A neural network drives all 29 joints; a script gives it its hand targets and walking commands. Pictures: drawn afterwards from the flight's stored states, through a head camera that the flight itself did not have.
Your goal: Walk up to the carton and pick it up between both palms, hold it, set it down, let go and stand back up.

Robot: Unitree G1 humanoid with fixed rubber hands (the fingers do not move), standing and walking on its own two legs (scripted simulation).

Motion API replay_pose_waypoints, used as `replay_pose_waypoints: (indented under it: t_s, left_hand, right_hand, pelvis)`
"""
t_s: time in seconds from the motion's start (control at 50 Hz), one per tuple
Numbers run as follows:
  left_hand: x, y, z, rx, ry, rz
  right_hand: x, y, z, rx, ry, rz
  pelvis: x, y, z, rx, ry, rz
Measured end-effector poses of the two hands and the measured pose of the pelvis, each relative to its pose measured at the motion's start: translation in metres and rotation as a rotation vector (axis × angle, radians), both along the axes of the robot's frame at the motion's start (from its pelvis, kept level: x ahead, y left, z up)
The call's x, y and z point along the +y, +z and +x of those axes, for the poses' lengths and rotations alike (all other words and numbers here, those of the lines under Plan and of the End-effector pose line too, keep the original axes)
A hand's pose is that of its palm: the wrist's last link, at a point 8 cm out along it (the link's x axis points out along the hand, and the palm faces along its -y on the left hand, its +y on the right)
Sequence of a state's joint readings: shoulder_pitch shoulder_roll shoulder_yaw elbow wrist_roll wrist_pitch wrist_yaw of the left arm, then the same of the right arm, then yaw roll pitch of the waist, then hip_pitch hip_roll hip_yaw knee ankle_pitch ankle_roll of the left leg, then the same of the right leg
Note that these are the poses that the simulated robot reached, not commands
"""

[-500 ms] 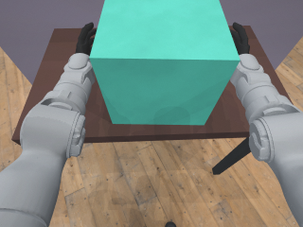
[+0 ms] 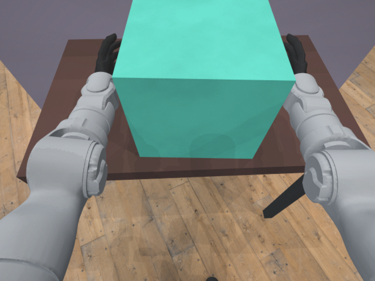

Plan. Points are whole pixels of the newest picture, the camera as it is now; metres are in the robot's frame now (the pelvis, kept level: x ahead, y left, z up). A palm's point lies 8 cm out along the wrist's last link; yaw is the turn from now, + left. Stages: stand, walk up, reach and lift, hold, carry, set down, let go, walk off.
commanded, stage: reach and lift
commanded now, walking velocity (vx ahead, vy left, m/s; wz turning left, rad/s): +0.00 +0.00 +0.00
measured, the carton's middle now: (198, 77) +0.55 -0.03 +0.08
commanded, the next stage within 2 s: none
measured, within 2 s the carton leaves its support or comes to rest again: leaves its support in 0.82 s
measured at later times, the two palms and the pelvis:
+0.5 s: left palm (104, 76) +0.49 +0.17 +0.14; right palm (290, 82) +0.47 -0.21 +0.13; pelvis +0.02 +0.01 +0.01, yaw -1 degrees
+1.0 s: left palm (101, 81) +0.47 +0.17 +0.14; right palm (295, 88) +0.44 -0.21 +0.14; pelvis +0.02 +0.00 +0.01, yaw +0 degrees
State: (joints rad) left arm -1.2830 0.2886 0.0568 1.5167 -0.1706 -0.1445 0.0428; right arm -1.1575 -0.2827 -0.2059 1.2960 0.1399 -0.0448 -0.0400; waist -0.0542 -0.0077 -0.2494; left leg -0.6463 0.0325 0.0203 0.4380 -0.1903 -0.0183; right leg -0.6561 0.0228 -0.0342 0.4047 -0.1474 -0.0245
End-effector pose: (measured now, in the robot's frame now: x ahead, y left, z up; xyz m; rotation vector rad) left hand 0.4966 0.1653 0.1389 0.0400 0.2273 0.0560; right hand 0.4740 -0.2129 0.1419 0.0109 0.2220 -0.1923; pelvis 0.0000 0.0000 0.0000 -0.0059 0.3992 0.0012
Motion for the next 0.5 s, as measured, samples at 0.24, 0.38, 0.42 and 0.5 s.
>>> replay_pose_waypoints:
  t_s: [0.24, 0.38, 0.42, 0.5]
  left_hand:
    - [0.003, 0.000, -0.006, -0.001, -0.002, -0.004]
    - [0.005, -0.001, -0.004, -0.005, -0.002, -0.021]
    - [0.005, -0.002, -0.004, -0.007, -0.002, -0.024]
    - [0.005, -0.003, -0.003, -0.008, 0.000, -0.037]
  right_hand:
    - [0.004, -0.006, -0.007, -0.071, 0.014, -0.015]
    - [0.005, -0.009, -0.008, -0.089, 0.005, -0.006]
    - [0.005, -0.009, -0.008, -0.091, 0.002, -0.002]
    - [0.005, -0.009, -0.009, -0.092, 0.001, 0.004]
  pelvis:
    - [0.008, 0.011, 0.010, -0.118, 0.007, 0.007]
    - [0.011, 0.013, 0.018, -0.163, -0.007, 0.008]
    - [0.011, 0.012, 0.020, -0.169, -0.013, 0.007]
    - [0.010, 0.012, 0.022, -0.175, -0.023, 0.003]
